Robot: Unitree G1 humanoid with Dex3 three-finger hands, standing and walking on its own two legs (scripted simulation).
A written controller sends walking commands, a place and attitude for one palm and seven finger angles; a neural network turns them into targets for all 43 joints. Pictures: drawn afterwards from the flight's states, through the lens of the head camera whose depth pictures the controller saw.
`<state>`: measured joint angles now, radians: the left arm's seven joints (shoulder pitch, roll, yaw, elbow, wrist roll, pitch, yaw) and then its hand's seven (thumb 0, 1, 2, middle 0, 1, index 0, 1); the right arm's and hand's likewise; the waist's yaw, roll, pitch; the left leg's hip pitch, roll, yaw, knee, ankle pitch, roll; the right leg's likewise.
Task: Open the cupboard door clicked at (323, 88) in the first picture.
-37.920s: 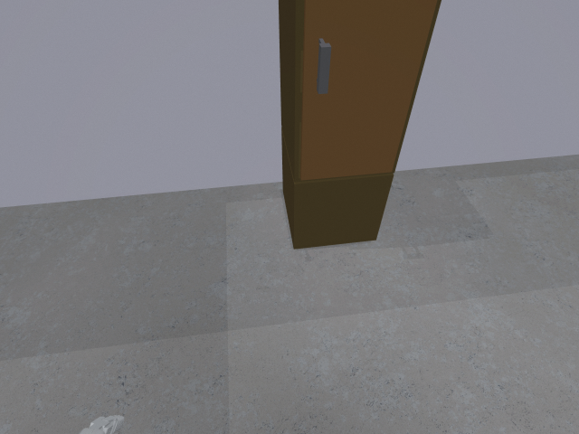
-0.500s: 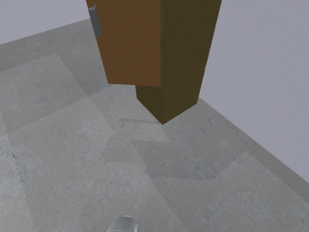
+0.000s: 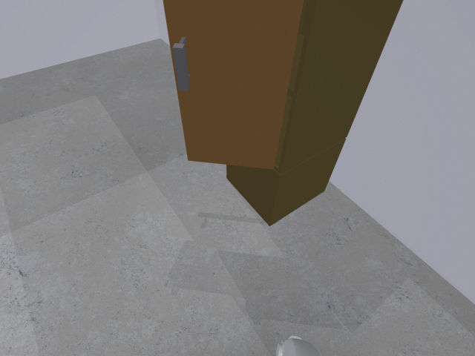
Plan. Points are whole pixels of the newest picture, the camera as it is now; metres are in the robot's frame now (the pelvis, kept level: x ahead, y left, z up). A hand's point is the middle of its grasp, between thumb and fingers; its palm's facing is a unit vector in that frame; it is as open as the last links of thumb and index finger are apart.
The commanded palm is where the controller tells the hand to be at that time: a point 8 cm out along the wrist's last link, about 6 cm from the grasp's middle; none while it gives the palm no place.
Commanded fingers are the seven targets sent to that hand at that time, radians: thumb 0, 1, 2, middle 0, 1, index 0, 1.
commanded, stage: take the last steps up to it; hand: left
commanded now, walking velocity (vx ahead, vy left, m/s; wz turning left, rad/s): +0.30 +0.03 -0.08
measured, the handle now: (183, 64) +0.81 +0.21 +0.07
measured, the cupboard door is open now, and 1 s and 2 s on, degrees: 48 48 48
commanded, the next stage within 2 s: come to a stop and stand still in 0.34 s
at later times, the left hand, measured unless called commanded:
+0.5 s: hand (167, 306) +0.24 +0.17 -0.17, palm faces +0.03 -0.98 -0.21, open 7.1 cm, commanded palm none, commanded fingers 0.00 0.90 0.90 -0.20 -0.30 -0.20 -0.30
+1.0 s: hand (172, 296) +0.26 +0.16 -0.17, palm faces -0.01 -0.96 -0.29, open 7.4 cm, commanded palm none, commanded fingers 0.00 0.90 0.90 -0.20 -0.30 -0.20 -0.30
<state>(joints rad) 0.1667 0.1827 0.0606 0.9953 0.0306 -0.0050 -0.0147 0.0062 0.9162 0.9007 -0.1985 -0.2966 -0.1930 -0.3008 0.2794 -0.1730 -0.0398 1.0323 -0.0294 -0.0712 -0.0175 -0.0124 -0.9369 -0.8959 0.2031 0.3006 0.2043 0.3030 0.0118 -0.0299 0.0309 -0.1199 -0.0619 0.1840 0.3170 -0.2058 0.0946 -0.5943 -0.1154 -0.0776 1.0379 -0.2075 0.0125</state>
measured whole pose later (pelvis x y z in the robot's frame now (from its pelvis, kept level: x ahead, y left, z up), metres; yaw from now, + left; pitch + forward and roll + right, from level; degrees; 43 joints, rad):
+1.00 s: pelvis +0.21 -0.04 -0.01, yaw -3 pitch +0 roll +1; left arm 0.21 0.19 0.04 1.00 0.03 0.02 0.02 0.00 0.91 0.90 -0.20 -0.30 -0.20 -0.30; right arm 0.14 -0.21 -0.07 1.02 -0.02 0.07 -0.02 0.00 -0.90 -0.90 0.20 0.30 0.20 0.30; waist 0.01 0.04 0.07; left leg -0.41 0.05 0.01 0.76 -0.43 -0.03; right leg -0.26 -0.03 -0.05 0.61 -0.35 -0.02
